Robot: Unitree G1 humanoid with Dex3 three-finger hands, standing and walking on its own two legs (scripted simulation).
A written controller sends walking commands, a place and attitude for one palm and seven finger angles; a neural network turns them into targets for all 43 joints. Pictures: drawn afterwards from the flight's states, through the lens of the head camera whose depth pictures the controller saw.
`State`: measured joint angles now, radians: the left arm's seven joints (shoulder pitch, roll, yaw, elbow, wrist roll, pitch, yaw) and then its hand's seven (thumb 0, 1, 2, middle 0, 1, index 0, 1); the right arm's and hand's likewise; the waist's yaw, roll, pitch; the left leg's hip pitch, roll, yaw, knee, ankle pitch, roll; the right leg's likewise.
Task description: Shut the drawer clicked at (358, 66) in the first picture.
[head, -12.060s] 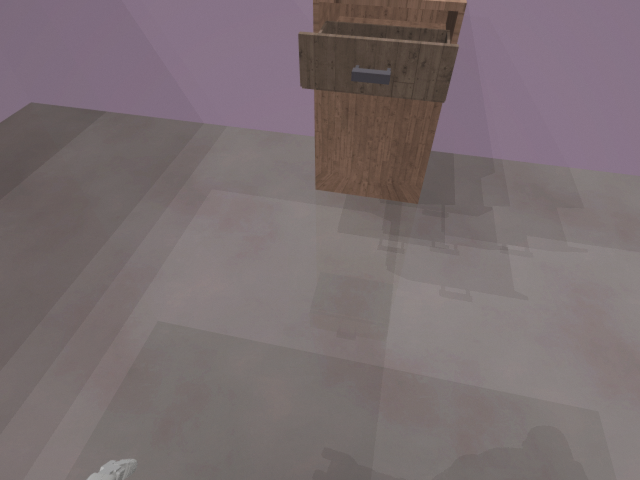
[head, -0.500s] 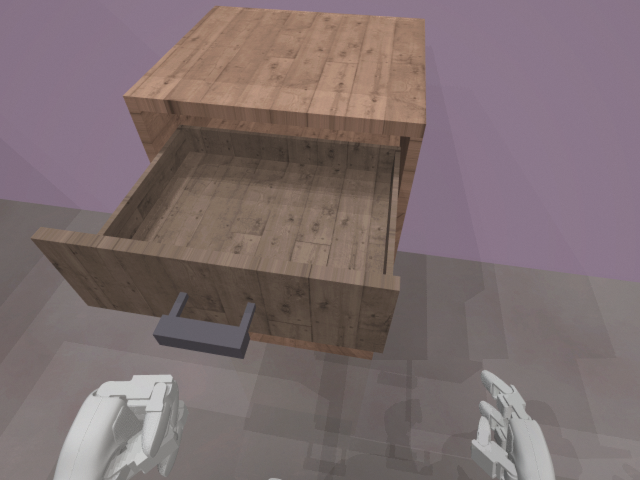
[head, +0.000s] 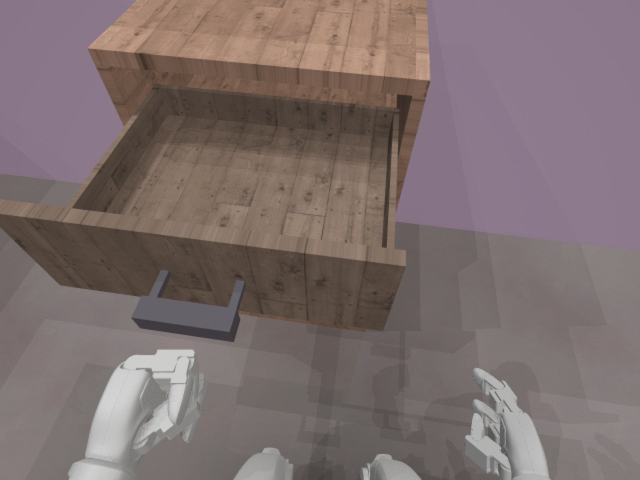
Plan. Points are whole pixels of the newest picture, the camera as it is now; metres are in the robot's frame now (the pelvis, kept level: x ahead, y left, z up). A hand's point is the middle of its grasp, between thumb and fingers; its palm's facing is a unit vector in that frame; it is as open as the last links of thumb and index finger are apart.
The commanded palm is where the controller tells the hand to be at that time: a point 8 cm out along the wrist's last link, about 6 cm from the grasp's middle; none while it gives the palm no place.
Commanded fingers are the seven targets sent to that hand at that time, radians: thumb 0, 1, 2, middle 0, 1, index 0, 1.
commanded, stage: bring the fist close to the handle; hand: left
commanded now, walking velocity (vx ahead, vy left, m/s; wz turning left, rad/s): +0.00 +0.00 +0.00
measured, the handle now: (194, 300) +0.31 +0.16 +0.06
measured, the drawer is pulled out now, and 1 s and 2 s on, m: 0.30 0.29 0.19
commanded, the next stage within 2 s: push the drawer shut in 0.48 s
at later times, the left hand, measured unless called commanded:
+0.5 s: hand (206, 401) +0.20 +0.13 +0.06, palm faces -0.11 -0.99 -0.04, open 3.2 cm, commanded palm +0.18 +0.19 +0.06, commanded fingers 0.00 0.90 0.90 -1.40 -1.60 -1.40 -1.60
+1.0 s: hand (209, 371) +0.23 +0.13 +0.05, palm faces -0.14 -0.99 -0.06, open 3.0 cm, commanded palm +0.24 +0.19 +0.06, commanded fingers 0.00 0.90 0.90 -1.40 -1.60 -1.40 -1.60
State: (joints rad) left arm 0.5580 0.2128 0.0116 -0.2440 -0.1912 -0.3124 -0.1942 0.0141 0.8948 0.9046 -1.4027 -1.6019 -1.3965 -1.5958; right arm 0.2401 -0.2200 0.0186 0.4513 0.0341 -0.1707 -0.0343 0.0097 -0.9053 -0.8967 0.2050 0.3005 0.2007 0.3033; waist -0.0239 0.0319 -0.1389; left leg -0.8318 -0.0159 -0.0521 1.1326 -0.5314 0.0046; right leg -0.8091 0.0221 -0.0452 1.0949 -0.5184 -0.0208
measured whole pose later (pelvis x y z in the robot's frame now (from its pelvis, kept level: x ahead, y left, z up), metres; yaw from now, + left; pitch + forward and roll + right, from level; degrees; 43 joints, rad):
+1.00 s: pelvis +0.00 +0.00 -0.01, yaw +1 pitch +16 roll -2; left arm 0.40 0.24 0.01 -0.16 -0.19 -0.31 -0.17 -0.02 0.83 0.93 -1.40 -1.60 -1.40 -1.60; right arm 0.26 -0.26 0.03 0.45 0.03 -0.13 -0.04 0.01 -0.91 -0.90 0.20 0.30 0.20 0.30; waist -0.04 0.05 -0.15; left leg -0.90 -0.01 -0.07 1.17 -0.55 0.00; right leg -0.87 0.02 -0.07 1.12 -0.54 -0.03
